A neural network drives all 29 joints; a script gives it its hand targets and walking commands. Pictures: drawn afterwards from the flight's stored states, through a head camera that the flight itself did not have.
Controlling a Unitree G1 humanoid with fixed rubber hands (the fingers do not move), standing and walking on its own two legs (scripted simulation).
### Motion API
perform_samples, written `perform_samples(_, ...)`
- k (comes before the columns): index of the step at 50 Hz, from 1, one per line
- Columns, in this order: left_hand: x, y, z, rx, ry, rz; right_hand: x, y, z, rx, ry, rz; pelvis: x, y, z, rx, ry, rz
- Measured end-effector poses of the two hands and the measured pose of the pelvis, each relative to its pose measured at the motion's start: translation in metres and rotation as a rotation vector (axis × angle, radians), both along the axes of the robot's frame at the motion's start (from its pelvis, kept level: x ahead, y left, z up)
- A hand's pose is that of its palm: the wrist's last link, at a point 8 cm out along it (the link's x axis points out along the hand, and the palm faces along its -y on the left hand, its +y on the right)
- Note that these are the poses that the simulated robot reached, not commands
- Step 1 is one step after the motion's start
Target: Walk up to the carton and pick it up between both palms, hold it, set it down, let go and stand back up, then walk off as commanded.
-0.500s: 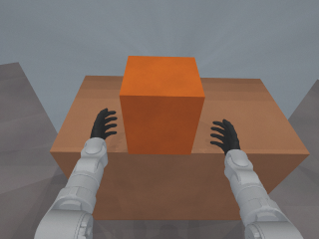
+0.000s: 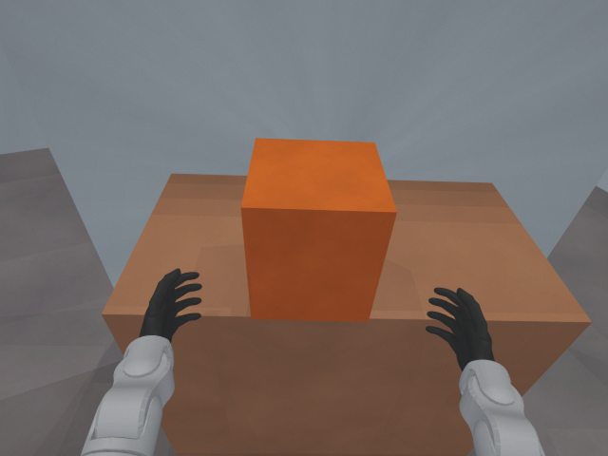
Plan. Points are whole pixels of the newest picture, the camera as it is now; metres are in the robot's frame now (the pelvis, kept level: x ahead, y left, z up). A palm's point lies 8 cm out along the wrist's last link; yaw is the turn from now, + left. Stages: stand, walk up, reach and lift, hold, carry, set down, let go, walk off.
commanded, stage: set down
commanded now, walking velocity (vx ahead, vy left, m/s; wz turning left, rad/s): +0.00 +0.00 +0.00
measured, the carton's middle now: (312, 231) +0.49 -0.01 +0.06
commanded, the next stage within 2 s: none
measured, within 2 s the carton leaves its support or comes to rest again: neither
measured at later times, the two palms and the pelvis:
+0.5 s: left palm (156, 367) +0.23 +0.19 +0.05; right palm (488, 400) +0.20 -0.22 +0.03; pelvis +0.00 +0.00 +0.00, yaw +0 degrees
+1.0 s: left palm (155, 386) +0.23 +0.20 +0.01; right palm (484, 410) +0.20 -0.22 +0.01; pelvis +0.03 +0.00 +0.00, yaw +0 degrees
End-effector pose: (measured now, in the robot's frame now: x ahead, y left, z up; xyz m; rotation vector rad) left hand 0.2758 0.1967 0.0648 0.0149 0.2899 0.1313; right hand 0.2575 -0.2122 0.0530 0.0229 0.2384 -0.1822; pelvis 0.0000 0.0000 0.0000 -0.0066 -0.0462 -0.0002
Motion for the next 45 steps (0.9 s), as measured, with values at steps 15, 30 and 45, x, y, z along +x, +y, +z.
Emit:
perform_samples(15, -0.037, -0.002, -0.005, 0.009, 0.045, -0.007, -0.047, -0.007, -0.006, -0.008, 0.047, -0.022, 0.004, 0.0, 0.0, -0.001, -0.008, 0.0)
perform_samples(30, -0.043, -0.007, -0.015, 0.014, 0.085, -0.02, -0.054, -0.006, -0.023, 0.01, 0.136, -0.006, 0.008, 0.0, 0.0, -0.001, -0.001, 0.001)
perform_samples(45, -0.047, 0.001, -0.046, 0.004, 0.17, -0.017, -0.058, -0.008, -0.04, 0.002, 0.206, -0.029, 0.024, 0.003, 0.001, -0.004, 0.02, 0.001)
